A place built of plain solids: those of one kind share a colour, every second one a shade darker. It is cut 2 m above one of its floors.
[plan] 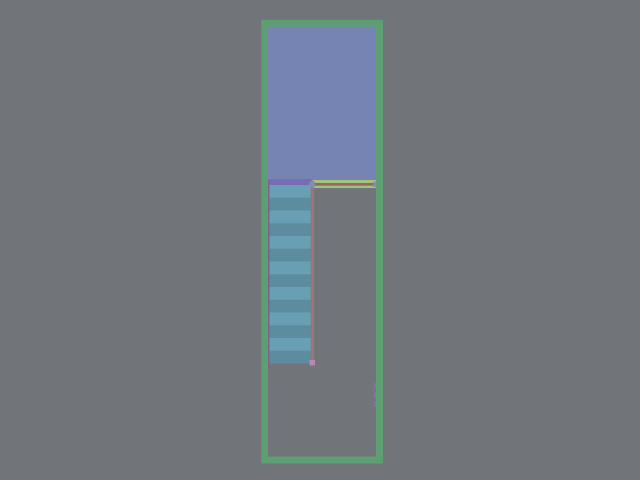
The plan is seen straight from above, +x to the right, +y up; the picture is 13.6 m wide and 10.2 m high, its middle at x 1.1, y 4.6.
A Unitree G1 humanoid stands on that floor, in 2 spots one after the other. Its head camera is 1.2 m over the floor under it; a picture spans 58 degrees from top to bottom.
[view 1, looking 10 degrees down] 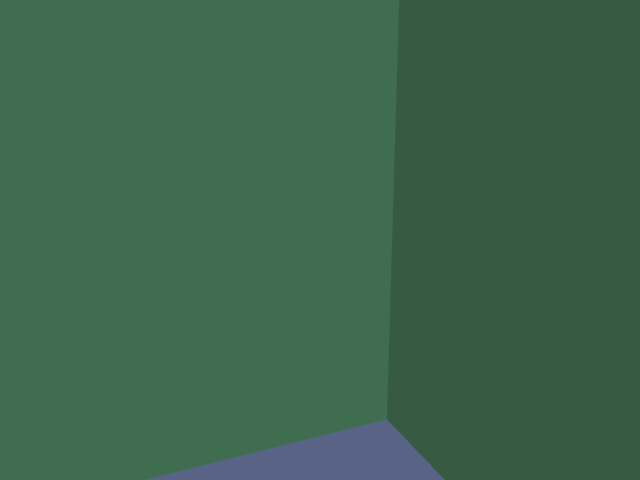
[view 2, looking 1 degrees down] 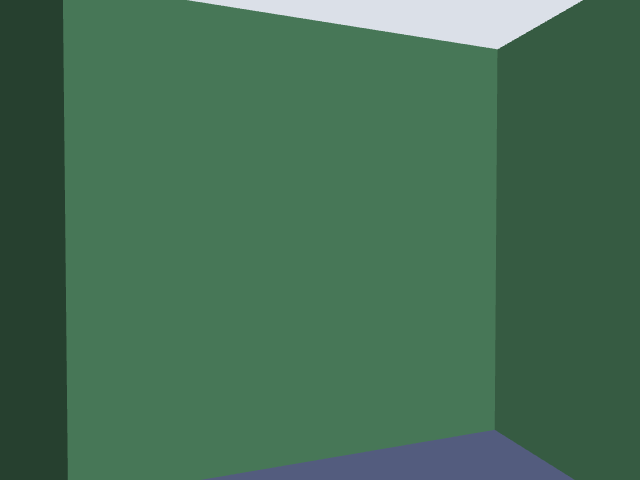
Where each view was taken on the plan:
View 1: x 1.62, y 8.13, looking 158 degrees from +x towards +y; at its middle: wall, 1.78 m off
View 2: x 0.47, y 6.97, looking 72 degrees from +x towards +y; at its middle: wall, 2.27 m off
